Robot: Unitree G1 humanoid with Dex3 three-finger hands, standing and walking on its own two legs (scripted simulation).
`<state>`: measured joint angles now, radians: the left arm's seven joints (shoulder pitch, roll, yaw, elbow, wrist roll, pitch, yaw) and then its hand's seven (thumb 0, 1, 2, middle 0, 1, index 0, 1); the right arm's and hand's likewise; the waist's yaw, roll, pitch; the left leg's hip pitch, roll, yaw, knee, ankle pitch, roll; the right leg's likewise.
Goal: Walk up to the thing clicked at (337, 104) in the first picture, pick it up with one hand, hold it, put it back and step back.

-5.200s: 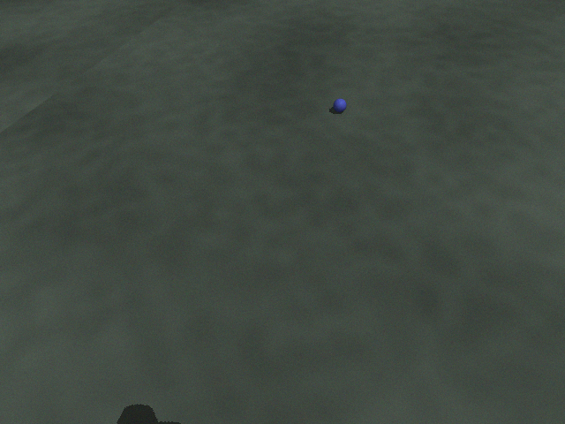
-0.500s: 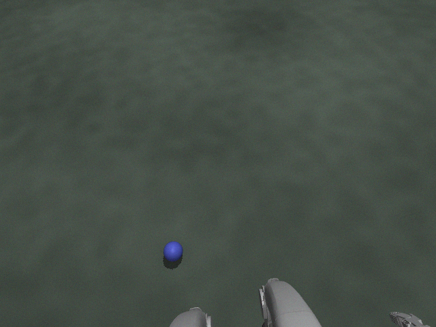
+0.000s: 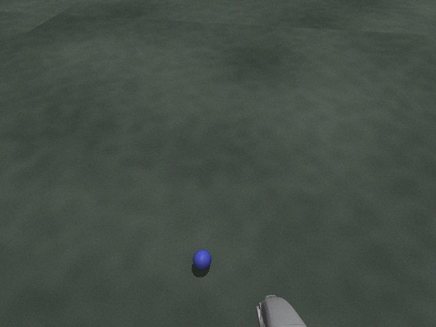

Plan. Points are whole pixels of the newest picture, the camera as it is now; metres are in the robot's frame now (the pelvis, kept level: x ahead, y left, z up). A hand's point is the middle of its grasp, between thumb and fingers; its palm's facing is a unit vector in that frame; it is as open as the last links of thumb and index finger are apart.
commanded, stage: walk up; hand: left
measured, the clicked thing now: (202, 259) +0.56 +0.10 -0.69
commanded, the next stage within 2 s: none
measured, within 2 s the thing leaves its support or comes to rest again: neither
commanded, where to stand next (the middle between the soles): +0.16 -0.06 m, yaw -4 degrees
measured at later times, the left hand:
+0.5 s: hand (131, 321) +0.19 +0.20 -0.12, palm faces -0.11 -0.92 -0.37, open 7.4 cm
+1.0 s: hand (127, 308) +0.21 +0.21 -0.12, palm faces -0.07 -0.91 -0.40, open 7.4 cm
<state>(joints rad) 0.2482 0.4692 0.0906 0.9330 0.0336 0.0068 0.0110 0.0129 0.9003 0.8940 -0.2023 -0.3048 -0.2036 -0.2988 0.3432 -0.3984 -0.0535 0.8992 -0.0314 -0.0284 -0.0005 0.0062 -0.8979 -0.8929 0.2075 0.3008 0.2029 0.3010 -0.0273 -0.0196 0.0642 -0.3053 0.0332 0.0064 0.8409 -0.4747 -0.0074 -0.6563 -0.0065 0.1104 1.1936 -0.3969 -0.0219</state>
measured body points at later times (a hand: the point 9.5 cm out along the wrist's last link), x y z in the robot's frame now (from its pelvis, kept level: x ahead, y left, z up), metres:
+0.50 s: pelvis +0.08 -0.05 +0.02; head +0.12 -0.07 +0.47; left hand +0.19 +0.24 -0.09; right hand +0.10 -0.39 -0.10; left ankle +0.09 +0.11 -0.64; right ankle +0.10 -0.18 -0.70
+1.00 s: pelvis +0.09 -0.05 +0.02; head +0.14 -0.06 +0.47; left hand +0.22 +0.26 -0.09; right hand +0.20 -0.37 -0.10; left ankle +0.17 +0.07 -0.70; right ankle +0.10 -0.18 -0.70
